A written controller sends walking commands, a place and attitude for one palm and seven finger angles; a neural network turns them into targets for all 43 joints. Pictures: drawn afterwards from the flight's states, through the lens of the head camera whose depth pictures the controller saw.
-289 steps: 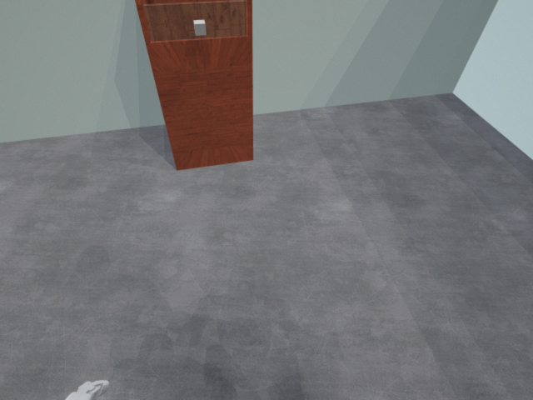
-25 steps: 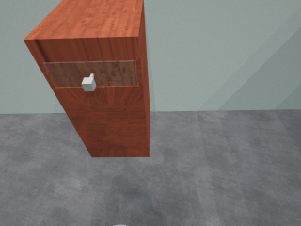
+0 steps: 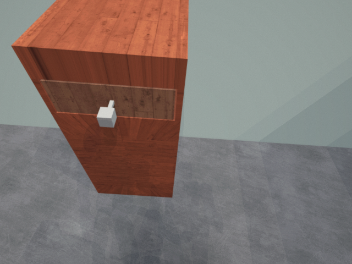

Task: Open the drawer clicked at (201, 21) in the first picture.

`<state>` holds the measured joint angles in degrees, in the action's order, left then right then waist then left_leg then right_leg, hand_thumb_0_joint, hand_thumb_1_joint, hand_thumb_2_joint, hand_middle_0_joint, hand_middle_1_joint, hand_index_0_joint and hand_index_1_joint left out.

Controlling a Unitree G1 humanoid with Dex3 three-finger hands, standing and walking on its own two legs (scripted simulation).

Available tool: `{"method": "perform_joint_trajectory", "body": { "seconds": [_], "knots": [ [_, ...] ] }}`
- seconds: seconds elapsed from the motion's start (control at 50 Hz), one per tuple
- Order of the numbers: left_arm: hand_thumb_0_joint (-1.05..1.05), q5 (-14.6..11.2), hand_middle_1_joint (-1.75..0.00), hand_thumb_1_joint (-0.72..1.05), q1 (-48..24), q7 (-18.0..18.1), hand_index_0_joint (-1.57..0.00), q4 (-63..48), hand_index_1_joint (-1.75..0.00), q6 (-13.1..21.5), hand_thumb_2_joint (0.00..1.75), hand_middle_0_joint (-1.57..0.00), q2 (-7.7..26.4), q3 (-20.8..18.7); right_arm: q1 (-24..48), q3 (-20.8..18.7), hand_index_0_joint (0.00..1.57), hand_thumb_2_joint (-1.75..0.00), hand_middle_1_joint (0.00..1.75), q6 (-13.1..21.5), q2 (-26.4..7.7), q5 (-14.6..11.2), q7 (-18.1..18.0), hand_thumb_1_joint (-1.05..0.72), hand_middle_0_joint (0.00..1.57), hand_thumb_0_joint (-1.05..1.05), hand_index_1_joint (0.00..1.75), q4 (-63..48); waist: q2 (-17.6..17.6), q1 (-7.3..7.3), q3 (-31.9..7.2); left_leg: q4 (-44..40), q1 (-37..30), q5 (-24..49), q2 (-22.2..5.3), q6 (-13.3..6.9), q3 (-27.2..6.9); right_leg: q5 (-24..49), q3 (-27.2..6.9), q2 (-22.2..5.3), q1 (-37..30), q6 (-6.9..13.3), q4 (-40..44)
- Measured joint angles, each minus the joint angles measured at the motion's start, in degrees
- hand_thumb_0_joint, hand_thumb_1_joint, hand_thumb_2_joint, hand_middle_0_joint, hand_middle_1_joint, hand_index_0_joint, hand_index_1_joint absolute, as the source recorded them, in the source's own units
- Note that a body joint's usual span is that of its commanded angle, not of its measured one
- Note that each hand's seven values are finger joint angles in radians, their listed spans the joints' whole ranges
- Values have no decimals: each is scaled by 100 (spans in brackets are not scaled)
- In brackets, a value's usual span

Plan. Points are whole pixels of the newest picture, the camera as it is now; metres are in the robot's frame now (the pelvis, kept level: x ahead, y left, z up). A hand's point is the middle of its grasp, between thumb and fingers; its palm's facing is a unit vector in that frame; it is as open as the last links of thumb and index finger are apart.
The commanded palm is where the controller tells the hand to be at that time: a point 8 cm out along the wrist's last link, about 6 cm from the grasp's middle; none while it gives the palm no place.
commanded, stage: come to a stop and stand still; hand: left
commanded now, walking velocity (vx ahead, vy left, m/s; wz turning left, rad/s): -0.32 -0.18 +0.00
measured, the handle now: (108, 111) +0.50 +0.25 +0.00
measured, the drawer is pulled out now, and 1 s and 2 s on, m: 0.00 0.00 0.00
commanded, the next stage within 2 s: look again from close up in 1.34 s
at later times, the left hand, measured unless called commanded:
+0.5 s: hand out of the picture +0.08 +0.11 -0.14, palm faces +0.02 -0.95 -0.31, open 7.4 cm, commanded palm none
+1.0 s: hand out of the picture -0.05 +0.16 -0.18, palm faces +0.09 -0.98 -0.20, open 7.4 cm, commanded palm none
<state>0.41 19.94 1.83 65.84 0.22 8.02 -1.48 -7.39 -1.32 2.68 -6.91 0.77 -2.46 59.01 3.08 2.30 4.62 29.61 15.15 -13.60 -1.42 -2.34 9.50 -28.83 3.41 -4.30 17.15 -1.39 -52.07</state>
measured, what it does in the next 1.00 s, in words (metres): steps on the spot: right foot, then left foot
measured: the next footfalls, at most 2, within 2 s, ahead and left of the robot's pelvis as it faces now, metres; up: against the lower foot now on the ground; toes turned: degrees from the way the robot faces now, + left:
right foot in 0.34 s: +0.00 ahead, -0.15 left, +0.00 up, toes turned -4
left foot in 0.88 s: +0.01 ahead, +0.10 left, +0.00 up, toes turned -4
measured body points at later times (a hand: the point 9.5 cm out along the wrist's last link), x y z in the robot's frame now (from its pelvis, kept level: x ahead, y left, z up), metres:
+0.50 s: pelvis +0.00 -0.09 +0.01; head +0.03 -0.14 +0.45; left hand +0.07 +0.16 -0.12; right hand +0.04 -0.34 -0.17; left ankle -0.04 +0.07 -0.65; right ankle +0.02 -0.18 -0.73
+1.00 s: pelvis -0.03 -0.03 +0.01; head -0.03 -0.02 +0.46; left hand -0.06 +0.21 -0.16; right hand +0.00 -0.26 -0.14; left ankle -0.08 +0.08 -0.73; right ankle -0.01 -0.17 -0.71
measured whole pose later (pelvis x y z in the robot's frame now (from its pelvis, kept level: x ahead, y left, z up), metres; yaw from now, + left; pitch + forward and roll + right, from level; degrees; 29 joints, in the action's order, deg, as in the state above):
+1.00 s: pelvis -0.03 -0.03 +0.01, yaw +0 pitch +0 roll +0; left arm 1.3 17.9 1.0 63.2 -3.0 12.2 -2.8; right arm -15.2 -0.7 -1.1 -8.3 1.4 -1.4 60.3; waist 3.1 2.2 -1.0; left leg 23.3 7.0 -16.9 -0.2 -0.2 2.1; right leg -19.5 1.6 -3.3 20.9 -1.2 -39.1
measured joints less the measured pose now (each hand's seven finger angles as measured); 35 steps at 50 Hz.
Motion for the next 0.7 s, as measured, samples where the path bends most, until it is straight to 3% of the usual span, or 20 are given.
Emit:
{"method": "perform_joint_trajectory", "body": {
  "seconds": [0.06, 0.18, 0.28, 0.34, 0.36, 0.42, 0.48, 0.54, 0.62, 0.7],
  "knots": [
    [1, 17, -30, 91, -336, 7, -19, -216, -30, -124, 90, -20, 101, -42, 70, -10, 21, -90, 30, -110, -73, -3, -54, -96, 20, -3, 30, 35, -44, -79, 56, -291, -192, 104, -4, -12, -4, 172, -61, 9, 321, -79, 191],
    [1, 64, -30, 91, -906, -10, -19, -740, -30, -342, 90, -19, 422, -245, -3, -90, 21, -90, 30, -347, -176, 54, -48, -94, 21, -2, 30, 62, -120, -163, 90, -352, -250, 124, -218, 154, -91, 404, -250, 181, 893, -114, -495],
    [0, 45, -30, 91, -1138, -27, -19, -1010, -30, -328, 90, -19, 505, -270, -85, -196, 21, -90, 30, -463, -334, 114, 36, -92, 20, -1, 30, 47, -303, -219, 94, -126, -148, 35, -422, 375, -137, 568, -206, 135, 534, -72, 383],
    [0, 69, -30, 91, -1074, -45, -19, -1072, -30, -173, 90, -19, 495, -209, -187, -250, 21, -90, 30, -497, -443, 85, 116, -92, 20, 0, 30, 8, -393, -228, -8, 319, 58, -179, -494, 534, -120, 1204, -128, 61, -40, -14, 1684],
    [0, 94, -30, 91, -1081, -33, -19, -1036, -30, -125, 90, -19, 430, -184, -186, -276, 20, -90, 30, -524, -511, 62, 134, -92, 20, 0, 30, 1, -506, -237, 2, 646, 193, -594, -495, 532, -246, 1093, -101, 113, -10, 68, 1626],
    [0, 111, -30, 91, -1041, -51, -19, -996, -30, -98, 90, -19, 209, -54, -241, -336, 20, -90, 30, -669, -674, 39, 134, -92, 20, 0, 30, -31, -711, -294, -11, 1943, 621, -1509, -130, 435, -778, 1047, -37, 115, -13, 239, 1597],
    [1, 96, -30, 90, -978, -23, -20, -989, -30, -120, 90, -20, 60, -23, -297, -348, 20, -90, 30, -731, -732, 53, 172, -92, 20, 0, 30, -17, -700, -264, -46, 3093, 922, -1248, 126, 467, -918, 1268, -52, 53, -101, 285, 1907],
    [1, 82, -30, 90, -934, -4, -20, -990, -30, -106, 90, -20, 0, -18, -376, -344, 20, -90, 30, -752, -735, 63, 230, -92, 20, 0, 30, -17, -632, -224, -71, 3516, 1009, -848, 195, 548, -996, 1466, -27, 3, -151, 313, 2190],
    [1, 88, -30, 90, -839, 22, -20, -974, -30, -67, 90, -20, 7, -43, -459, -324, 20, -90, 30, -775, -719, 82, 274, -91, 20, 0, 30, -1, -526, -134, -114, 3299, 877, -653, 123, 620, -1074, 1653, 26, -45, -155, 331, 2427],
    [1, 125, -30, 90, -674, -4, -20, -895, -30, -80, 90, -20, 64, -65, -473, -297, 20, -90, 30, -753, -709, 74, 291, -91, 20, 0, 30, 4, -442, -33, -169, 2553, 568, -756, 4, 599, -1046, 1794, 42, -75, -122, 305, 2563]
  ]
}}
